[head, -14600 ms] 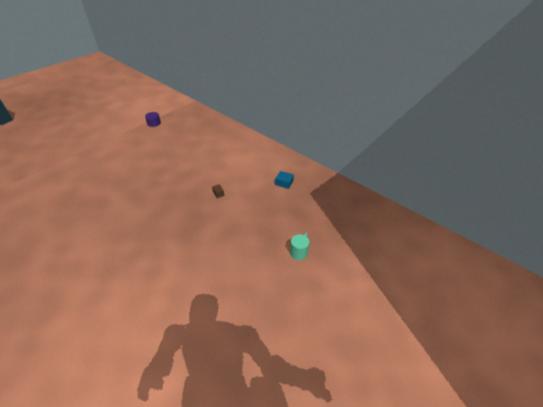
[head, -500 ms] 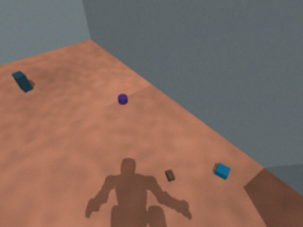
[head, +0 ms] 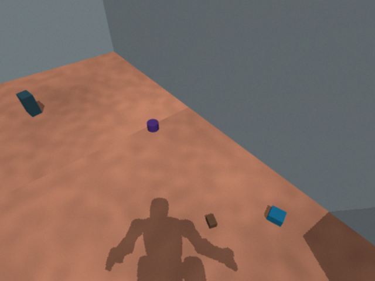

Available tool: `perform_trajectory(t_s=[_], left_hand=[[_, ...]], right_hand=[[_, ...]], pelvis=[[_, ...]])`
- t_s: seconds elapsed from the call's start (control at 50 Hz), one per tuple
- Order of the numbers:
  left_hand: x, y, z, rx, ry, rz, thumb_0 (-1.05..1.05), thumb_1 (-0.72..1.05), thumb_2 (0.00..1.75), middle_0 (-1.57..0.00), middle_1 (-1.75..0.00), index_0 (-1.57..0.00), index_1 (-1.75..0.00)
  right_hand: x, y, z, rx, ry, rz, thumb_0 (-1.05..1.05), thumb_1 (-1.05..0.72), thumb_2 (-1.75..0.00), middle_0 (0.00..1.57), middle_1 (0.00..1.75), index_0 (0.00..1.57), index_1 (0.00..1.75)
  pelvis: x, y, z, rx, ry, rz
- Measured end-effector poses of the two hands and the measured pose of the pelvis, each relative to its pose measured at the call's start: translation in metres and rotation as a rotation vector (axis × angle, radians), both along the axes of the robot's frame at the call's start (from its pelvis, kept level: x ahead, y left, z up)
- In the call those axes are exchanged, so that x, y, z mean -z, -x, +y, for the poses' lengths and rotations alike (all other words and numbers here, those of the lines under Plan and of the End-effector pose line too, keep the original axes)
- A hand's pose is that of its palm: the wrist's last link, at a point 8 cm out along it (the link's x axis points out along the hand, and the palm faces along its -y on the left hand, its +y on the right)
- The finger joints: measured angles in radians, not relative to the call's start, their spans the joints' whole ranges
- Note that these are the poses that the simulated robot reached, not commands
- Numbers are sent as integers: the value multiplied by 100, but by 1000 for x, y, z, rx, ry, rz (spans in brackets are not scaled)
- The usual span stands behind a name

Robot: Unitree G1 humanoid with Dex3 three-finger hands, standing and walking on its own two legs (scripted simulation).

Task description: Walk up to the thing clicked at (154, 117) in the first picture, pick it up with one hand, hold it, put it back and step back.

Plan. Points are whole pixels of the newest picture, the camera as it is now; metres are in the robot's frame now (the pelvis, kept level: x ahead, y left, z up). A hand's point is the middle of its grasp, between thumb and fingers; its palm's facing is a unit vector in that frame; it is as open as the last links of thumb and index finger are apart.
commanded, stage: stand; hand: left
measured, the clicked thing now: (152, 125) +1.47 +0.28 -0.75
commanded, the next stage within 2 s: walk up in 1.48 s
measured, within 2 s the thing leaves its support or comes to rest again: neither
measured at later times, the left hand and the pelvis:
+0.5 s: hand out of the picture +0.07 +0.25 -0.16, palm faces -0.03 -0.94 -0.34, open 7.4 cm; pelvis +0.00 +0.00 +0.00, yaw +0 degrees
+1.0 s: hand out of the picture +0.07 +0.25 -0.16, palm faces -0.03 -0.94 -0.34, open 7.4 cm; pelvis +0.00 +0.00 +0.00, yaw +1 degrees
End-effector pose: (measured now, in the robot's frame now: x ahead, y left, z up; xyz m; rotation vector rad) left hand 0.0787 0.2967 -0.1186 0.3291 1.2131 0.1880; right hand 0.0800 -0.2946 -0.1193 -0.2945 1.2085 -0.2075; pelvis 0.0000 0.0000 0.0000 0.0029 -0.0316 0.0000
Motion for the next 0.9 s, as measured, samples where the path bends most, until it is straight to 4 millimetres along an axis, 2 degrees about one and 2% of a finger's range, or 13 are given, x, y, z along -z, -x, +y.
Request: perform_trajectory(t_s=[0.44,0.9], left_hand=[[1,16,-1,-8,2,21,0,90,90,-20,-30,-20,-30],[2,18,2,-12,2,22,0,90,90,-20,-30,-20,-30]], right_hand=[[2,16,-3,-4,3,31,1,-90,-89,20,30,20,30],[1,13,0,-13,5,28,1,-90,-89,20,30,20,30]], pelvis=[[0,4,-2,-6,2,-1],[0,3,1,-10,1,-1]])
